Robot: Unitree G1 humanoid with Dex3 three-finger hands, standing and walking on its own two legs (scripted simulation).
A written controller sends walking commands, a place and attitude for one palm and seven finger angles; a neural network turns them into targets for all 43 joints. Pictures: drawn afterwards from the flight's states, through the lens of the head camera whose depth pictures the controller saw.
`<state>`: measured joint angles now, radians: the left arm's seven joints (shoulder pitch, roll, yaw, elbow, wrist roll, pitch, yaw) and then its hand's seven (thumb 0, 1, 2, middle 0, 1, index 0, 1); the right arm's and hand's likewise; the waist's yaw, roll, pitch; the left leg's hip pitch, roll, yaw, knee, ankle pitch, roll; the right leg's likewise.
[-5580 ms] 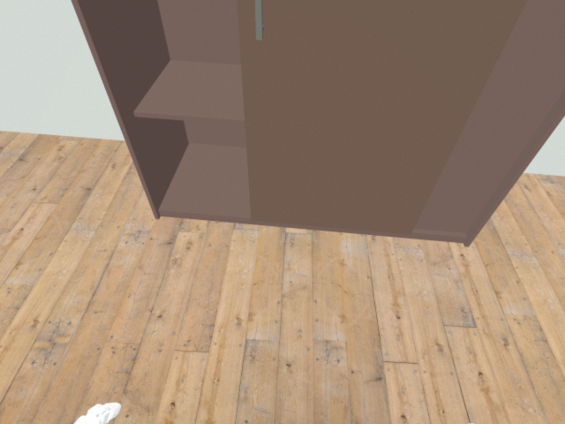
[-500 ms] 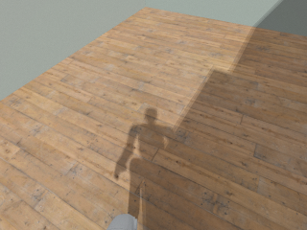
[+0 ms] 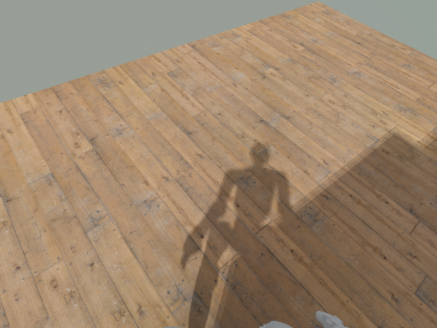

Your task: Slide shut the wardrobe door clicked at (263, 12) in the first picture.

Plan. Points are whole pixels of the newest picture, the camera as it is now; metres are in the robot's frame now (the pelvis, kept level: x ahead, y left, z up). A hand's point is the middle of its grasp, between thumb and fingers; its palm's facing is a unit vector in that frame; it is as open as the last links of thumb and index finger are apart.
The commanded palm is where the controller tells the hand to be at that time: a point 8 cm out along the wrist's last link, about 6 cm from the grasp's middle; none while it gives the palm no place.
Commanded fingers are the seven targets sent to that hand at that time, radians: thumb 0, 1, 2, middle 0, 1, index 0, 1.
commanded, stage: turn to face it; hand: right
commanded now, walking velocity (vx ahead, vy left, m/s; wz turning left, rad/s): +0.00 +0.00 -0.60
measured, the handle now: out of the picture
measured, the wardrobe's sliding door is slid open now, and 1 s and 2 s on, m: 0.44 0.44 0.44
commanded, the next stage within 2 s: none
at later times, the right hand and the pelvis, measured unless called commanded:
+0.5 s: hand out of the picture +0.03 -0.24 -0.16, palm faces +0.23 +0.95 -0.22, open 7.4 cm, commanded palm none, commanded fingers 0.00 -0.90 -0.90 0.20 0.30 0.20 0.30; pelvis +0.01 -0.03 +0.01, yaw -11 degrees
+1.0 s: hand out of the picture -0.03 -0.17 -0.14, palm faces +0.49 +0.83 -0.25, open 7.4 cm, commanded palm none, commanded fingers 0.00 -0.90 -0.90 0.20 0.30 0.20 0.30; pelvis +0.00 +0.03 +0.01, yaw -30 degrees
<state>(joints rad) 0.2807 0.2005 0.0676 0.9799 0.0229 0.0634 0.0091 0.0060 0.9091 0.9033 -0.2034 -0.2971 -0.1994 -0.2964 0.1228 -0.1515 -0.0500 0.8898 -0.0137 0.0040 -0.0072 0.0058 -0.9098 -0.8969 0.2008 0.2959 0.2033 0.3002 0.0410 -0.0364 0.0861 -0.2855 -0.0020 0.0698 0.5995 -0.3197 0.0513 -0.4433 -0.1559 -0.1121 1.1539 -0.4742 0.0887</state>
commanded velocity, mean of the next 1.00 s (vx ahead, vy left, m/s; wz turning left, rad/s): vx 0.00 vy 0.00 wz -0.60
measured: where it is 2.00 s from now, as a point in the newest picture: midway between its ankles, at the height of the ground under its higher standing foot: outside the picture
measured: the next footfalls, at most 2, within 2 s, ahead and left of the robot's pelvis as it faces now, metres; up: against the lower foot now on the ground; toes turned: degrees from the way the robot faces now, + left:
right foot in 0.28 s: +0.07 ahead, -0.13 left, +0.00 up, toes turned -11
left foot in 0.74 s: +0.07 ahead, +0.13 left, +0.00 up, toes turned -18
